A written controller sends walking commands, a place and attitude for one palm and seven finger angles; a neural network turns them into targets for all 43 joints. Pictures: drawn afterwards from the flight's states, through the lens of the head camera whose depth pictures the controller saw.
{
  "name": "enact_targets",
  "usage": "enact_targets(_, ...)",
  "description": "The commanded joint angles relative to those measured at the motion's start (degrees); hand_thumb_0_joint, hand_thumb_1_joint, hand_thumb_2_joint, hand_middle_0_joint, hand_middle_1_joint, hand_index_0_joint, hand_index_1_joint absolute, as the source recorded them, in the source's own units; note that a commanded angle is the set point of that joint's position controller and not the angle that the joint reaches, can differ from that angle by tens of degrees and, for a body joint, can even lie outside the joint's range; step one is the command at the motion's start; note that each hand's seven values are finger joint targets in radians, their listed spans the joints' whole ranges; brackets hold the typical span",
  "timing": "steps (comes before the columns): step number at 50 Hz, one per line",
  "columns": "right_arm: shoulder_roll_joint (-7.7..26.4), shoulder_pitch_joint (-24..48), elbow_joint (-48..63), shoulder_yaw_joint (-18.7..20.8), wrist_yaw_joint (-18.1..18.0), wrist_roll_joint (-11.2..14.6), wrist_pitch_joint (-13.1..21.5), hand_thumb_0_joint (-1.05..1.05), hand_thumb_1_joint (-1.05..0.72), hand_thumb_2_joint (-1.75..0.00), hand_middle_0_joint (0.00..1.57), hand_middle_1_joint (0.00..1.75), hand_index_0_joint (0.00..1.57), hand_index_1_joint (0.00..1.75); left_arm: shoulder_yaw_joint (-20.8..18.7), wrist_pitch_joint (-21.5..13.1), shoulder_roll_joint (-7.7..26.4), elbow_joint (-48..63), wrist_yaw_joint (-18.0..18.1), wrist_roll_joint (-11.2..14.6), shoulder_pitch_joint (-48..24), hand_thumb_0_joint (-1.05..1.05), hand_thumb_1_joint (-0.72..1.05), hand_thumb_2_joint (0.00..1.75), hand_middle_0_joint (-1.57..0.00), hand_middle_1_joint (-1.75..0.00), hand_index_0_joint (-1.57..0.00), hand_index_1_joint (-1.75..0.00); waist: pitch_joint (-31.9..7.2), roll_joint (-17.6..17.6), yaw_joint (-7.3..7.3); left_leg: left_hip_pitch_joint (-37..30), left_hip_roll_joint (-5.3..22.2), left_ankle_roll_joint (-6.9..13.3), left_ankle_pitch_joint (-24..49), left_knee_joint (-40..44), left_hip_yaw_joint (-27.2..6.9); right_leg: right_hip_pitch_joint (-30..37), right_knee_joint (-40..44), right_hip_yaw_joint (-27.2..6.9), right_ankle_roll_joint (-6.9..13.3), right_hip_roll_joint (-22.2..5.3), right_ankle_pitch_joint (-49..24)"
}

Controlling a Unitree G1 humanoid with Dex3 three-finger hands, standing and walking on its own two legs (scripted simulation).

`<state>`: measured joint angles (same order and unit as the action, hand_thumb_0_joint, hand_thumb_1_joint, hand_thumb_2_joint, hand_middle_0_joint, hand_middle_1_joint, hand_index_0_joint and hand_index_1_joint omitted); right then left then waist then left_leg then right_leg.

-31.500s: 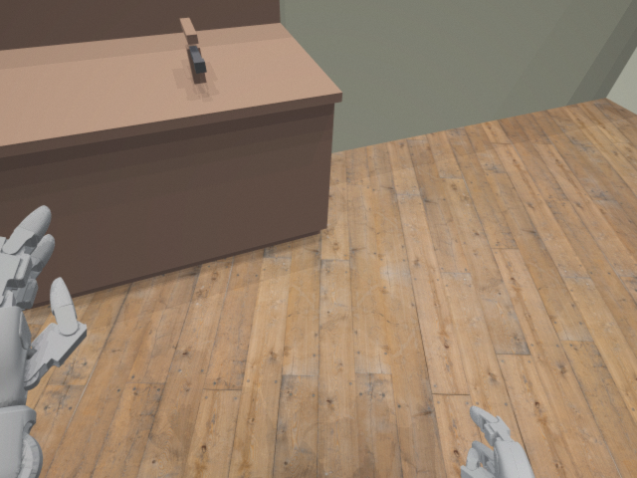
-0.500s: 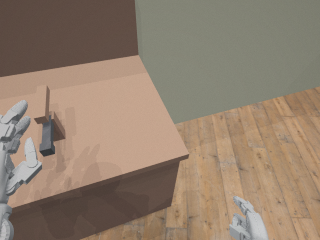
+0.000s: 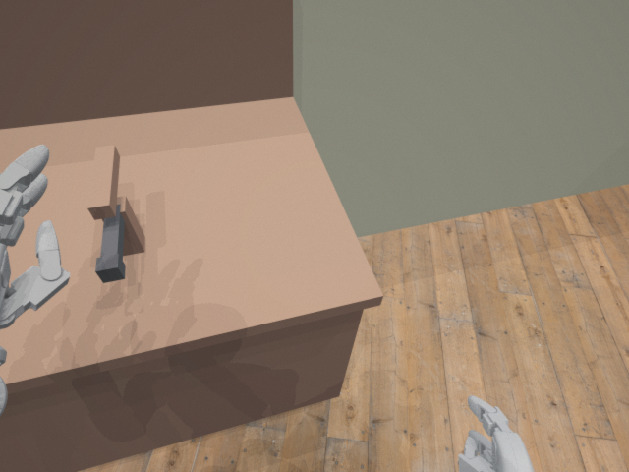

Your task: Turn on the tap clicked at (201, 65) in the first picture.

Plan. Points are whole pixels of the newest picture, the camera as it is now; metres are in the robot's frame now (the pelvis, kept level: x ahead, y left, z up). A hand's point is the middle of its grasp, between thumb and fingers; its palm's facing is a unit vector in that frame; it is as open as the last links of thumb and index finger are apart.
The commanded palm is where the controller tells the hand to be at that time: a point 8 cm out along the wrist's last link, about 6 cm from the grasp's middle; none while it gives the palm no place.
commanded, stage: come to a stop and stand still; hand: left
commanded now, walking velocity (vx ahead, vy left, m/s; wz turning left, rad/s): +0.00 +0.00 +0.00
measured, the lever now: (111, 268) +0.34 +0.33 +0.03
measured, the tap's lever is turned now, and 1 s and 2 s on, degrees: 0 0 0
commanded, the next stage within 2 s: look again from close up in 0.82 s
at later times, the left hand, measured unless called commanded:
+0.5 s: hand (13, 274) +0.24 +0.32 +0.17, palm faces +0.41 -0.85 -0.33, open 7.5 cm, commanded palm +0.17 +0.35 +0.18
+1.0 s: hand (3, 282) +0.23 +0.33 +0.16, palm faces +0.39 -0.86 -0.34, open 7.5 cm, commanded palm +0.17 +0.36 +0.18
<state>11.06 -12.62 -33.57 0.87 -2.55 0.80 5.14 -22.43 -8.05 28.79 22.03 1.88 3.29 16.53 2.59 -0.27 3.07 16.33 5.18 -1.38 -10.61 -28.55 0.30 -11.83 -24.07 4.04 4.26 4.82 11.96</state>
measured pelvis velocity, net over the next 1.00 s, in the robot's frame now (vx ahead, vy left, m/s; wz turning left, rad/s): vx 0.01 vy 0.08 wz -0.01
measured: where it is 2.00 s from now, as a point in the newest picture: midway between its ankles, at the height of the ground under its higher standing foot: outside the picture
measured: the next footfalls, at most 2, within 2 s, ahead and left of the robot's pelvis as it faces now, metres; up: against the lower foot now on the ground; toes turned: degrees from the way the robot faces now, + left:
none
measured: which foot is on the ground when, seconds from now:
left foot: down 0.00-1.00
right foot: down 0.00-1.00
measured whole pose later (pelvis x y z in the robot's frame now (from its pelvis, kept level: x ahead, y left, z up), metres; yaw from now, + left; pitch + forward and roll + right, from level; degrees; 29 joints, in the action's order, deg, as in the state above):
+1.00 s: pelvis +0.01 +0.08 +0.00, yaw +0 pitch -1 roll -2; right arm 11.0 -11.7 -33.0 -0.9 -1.6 0.6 6.5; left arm -19.9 -11.7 20.2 25.5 6.2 2.1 23.6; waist 2.0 -1.4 1.3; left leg 13.6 -0.8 3.5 -12.1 -26.3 3.7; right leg -9.3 -21.4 1.1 -2.2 -1.3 11.2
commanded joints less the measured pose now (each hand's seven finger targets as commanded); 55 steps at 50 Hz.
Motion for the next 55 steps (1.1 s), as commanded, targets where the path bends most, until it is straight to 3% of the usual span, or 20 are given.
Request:
enact_targets(1,9.3,0.8,11.0,3.9,1.7,0.6,5.2,0.0,-0.9,-0.9,0.2,0.3,0.2,0.3,-2.6,-5.8,1.6,6.9,-0.7,1.3,-0.6,0.0,0.9,0.9,-0.2,-0.3,-0.2,-0.3,-12.4,8.2,-0.32,-3.7,-0.8,2.8,8.7,0.9,3.2,6.2,-1.2,-10.5,-7.1,-11.0,-23.1)
enact_targets(4,7.5,4.0,11.6,2.5,2.4,0.8,6.3,0.0,-0.9,-0.9,0.2,0.3,0.2,0.3,-1.7,-7.0,1.4,15.2,1.5,1.2,5.3,0.0,0.9,0.9,-0.2,-0.3,-0.2,-0.3,-11.1,-0.3,0.41,-3.6,-2.0,3.3,2.7,0.4,2.1,3.5,2.8,-10.4,-8.0,-9.9,-9.9)
enact_targets(7,7.2,4.8,10.9,1.9,1.3,0.2,6.6,0.0,-0.9,-0.9,0.2,0.3,0.2,0.3,-6.6,-7.6,5.1,16.7,3.7,1.1,6.9,0.0,0.9,0.9,-0.2,-0.3,-0.2,-0.3,-9.4,-5.1,-0.43,-4.4,-3.1,2.8,-3.8,0.7,0.8,-1.7,7.3,-11.5,-4.6,-10.5,4.3)
enact_targets(9,7.1,4.9,10.5,1.7,0.1,-0.1,6.7,0.0,-0.9,-0.9,0.2,0.3,0.2,0.3,-8.3,-7.9,6.0,16.3,4.3,1.1,5.3,0.0,0.9,0.9,-0.2,-0.3,-0.2,-0.3,-7.0,-4.9,-1.33,-5.9,-3.2,2.6,-5.7,1.0,-0.2,-6.7,9.6,-12.8,-2.6,-10.7,13.1)
enact_targets(10,7.3,5.9,9.9,1.5,-0.4,-0.3,6.5,0.0,-0.9,-0.9,0.2,0.3,0.2,0.3,-10.3,-8.1,8.4,17.9,4.9,0.9,3.7,0.0,0.9,0.9,-0.2,-0.3,-0.2,-0.3,-6.2,-2.0,-1.5,-7.3,-2.5,2.7,-5.7,2.6,-0.6,-8.3,9.4,-12.2,-2.3,-10.2,13.5)
enact_targets(13,7.2,5.3,9.7,1.3,-0.9,-0.3,6.8,0.0,-0.9,-0.9,0.2,0.3,0.2,0.3,-7.1,-8.8,4.6,16.3,5.0,0.3,0.3,0.0,0.9,0.9,-0.2,-0.3,-0.2,-0.3,-4.9,5.6,-1.79,-3.5,-0.2,3.6,-11.1,8.9,-3.5,-4.2,5.5,-9.3,-3.0,-7.1,10.9)
enact_targets(15,7.0,5.8,9.3,0.8,-0.9,-0.3,7.4,0.0,-0.9,-0.9,0.2,0.3,0.2,0.3,-6.3,-8.8,3.7,15.7,4.9,-0.3,-1.2,0.0,0.9,0.9,-0.2,-0.3,-0.2,-0.3,-4.9,7.7,-1.54,-1.4,1.5,4.0,-13.2,12.0,-4.8,-0.6,2.3,-6.9,-3.5,-6.2,6.0)
enact_targets(20,6.8,5.1,8.6,0.7,0.5,-0.2,8.5,0.0,-0.9,-0.9,0.2,0.3,0.2,0.3,-1.8,-8.2,-0.5,15.0,4.6,-1.5,-0.3,0.0,0.9,0.9,-0.2,-0.3,-0.2,-0.3,-6.5,6.5,-1.57,-0.9,2.3,3.9,-9.6,12.5,-5.3,3.2,0.6,-4.9,-3.7,-6.0,0.0)
enact_targets(23,7.2,4.1,8.4,0.9,1.1,-0.5,8.2,0.0,-0.9,-0.9,0.2,0.3,0.2,0.3,-1.7,-7.9,-0.4,15.3,4.6,-1.9,1.1,0.0,0.9,0.9,-0.2,-0.3,-0.2,-0.3,-8.0,3.5,-1.82,-3.5,1.3,3.0,-0.2,9.9,-4.3,3.4,1.6,-4.7,-3.6,-6.2,-4.7)
enact_targets(25,6.8,5.0,8.1,0.7,1.1,-0.5,7.7,0.0,-0.9,-0.9,0.2,0.3,0.2,0.3,-3.6,-7.6,1.5,16.1,4.8,-1.9,1.6,0.0,0.9,0.9,-0.2,-0.3,-0.2,-0.3,-9.1,4.7,-1.87,-5.2,0.7,2.4,4.7,8.6,-3.1,3.6,2.0,-4.5,-3.7,-6.5,-7.2)
enact_targets(28,6.8,4.6,8.5,0.7,1.1,-0.6,6.7,0.0,-0.9,-0.9,0.2,0.3,0.2,0.3,-3.7,-7.5,1.2,16.5,4.7,-1.3,1.7,0.0,0.9,0.9,-0.2,-0.3,-0.2,-0.3,-10.0,4.3,-2.05,-6.1,0.4,1.8,10.8,7.4,-2.9,4.6,1.9,-4.3,-3.6,-6.7,-10.3)
enact_targets(30,6.4,5.5,8.8,0.4,0.9,-0.5,6.3,0.0,-0.9,-0.9,0.2,0.3,0.2,0.3,-5.0,-7.4,2.7,17.9,4.7,-1.3,1.2,0.0,0.9,0.9,-0.2,-0.3,-0.2,-0.3,-10.6,5.9,-2.02,-7.7,0.6,1.4,13.4,7.2,-2.7,4.3,1.6,-3.9,-3.7,-6.6,-10.7)
enact_targets(35,6.4,5.9,9.3,0.6,0.7,-0.2,5.5,0.0,-0.9,-0.9,0.2,0.3,0.2,0.3,-4.2,-7.3,2.0,19.3,4.8,-1.0,1.8,0.0,0.9,0.9,-0.2,-0.3,-0.2,-0.3,-11.0,6.3,-2.09,-9.0,0.7,0.8,16.8,6.7,-2.7,4.7,1.3,-3.3,-3.6,-6.7,-11.3)
enact_targets(38,6.9,5.1,9.5,1.0,0.8,-0.3,5.1,0.0,-0.9,-0.9,0.2,0.3,0.2,0.3,-2.5,-7.1,0.4,18.2,4.8,-0.9,2.3,0.0,0.9,0.9,-0.2,-0.3,-0.2,-0.3,-10.4,5.8,-2.2,-7.9,1.0,1.0,14.2,7.4,-3.1,4.8,1.7,-3.5,-3.7,-6.9,-10.1)
enact_targets(40,6.7,6.0,9.4,0.9,0.5,-0.1,4.9,0.0,-0.9,-0.9,0.2,0.3,0.2,0.3,-3.6,-7.0,1.5,18.5,5.2,-1.0,2.4,0.0,0.9,0.9,-0.2,-0.3,-0.2,-0.3,-10.0,6.2,-2.16,-7.7,0.8,0.9,13.0,7.5,-3.0,4.9,2.2,-3.4,-3.7,-7.0,-10.0)
enact_targets(41,7.1,5.5,9.3,0.8,0.5,-0.4,4.6,0.0,-0.9,-0.9,0.2,0.3,0.2,0.3,-2.3,-6.9,0.0,16.4,5.0,-0.8,3.0,0.0,0.9,0.9,-0.2,-0.3,-0.2,-0.3,-9.0,5.7,-2.23,-6.2,0.7,1.1,11.2,8.3,-3.4,5.0,2.5,-3.3,-3.8,-6.8,-9.2)
enact_targets(45,6.8,6.4,9.6,0.9,0.2,0.1,4.5,0.0,-0.9,-0.9,0.2,0.3,0.2,0.3,-3.6,-6.9,1.5,16.7,5.5,-1.0,2.8,0.0,0.9,0.9,-0.2,-0.3,-0.2,-0.3,-8.0,5.1,-2.12,-4.5,0.4,1.5,3.5,9.3,-3.4,5.4,3.6,-4.1,-3.7,-7.4,-7.4)
enact_targets(46,7.1,5.9,9.3,0.8,0.2,-0.2,4.3,0.0,-0.9,-0.9,0.2,0.3,0.2,0.3,-1.9,-6.9,-0.4,14.8,5.2,-0.9,3.0,0.0,0.9,0.9,-0.2,-0.3,-0.2,-0.3,-7.0,4.4,-2.3,-3.3,0.2,1.8,0.7,10.2,-3.5,5.0,4.0,-4.0,-3.7,-7.2,-6.2)
enact_targets(47,7.2,5.9,9.7,1.2,0.1,0.0,4.4,0.0,-0.9,-0.9,0.2,0.3,0.2,0.3,-2.3,-7.0,0.4,16.0,5.3,-1.0,2.3,0.0,0.9,0.9,-0.2,-0.3,-0.2,-0.3,-7.2,5.2,-2.25,-3.2,0.3,2.0,-0.8,10.2,-3.7,5.3,3.9,-4.7,-3.5,-7.4,-5.9)
enact_targets(55,7.1,6.4,9.4,1.1,-0.2,0.0,4.9,0.0,-0.9,-0.9,0.2,0.3,0.2,0.3,-3.8,-7.3,2.0,16.5,5.7,-1.2,2.5,0.0,0.9,0.9,-0.2,-0.3,-0.2,-0.3,-7.1,4.5,-2.11,-3.1,0.0,2.5,-3.7,10.4,-3.9,4.8,4.7,-5.0,-3.6,-7.5,-4.4)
